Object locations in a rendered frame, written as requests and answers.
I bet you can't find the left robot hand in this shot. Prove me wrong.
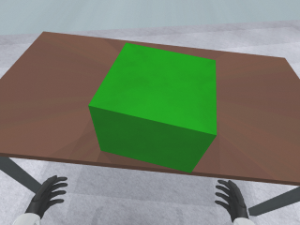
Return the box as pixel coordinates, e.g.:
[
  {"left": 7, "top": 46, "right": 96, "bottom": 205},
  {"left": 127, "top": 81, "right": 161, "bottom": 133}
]
[{"left": 25, "top": 175, "right": 68, "bottom": 219}]

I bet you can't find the left robot forearm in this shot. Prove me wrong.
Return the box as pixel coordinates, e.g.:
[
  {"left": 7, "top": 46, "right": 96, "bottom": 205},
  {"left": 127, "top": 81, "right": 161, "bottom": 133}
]
[{"left": 12, "top": 213, "right": 41, "bottom": 225}]

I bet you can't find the right robot hand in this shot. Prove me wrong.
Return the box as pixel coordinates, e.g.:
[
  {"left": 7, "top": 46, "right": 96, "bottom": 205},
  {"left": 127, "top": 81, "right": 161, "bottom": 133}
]
[{"left": 215, "top": 180, "right": 249, "bottom": 223}]

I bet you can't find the table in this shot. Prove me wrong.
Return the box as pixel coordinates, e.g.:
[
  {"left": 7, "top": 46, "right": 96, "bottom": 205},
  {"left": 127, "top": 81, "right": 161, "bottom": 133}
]
[{"left": 0, "top": 31, "right": 300, "bottom": 217}]

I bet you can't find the carton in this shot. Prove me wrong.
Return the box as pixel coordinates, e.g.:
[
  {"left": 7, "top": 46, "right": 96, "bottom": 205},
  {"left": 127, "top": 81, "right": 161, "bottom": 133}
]
[{"left": 88, "top": 43, "right": 217, "bottom": 173}]

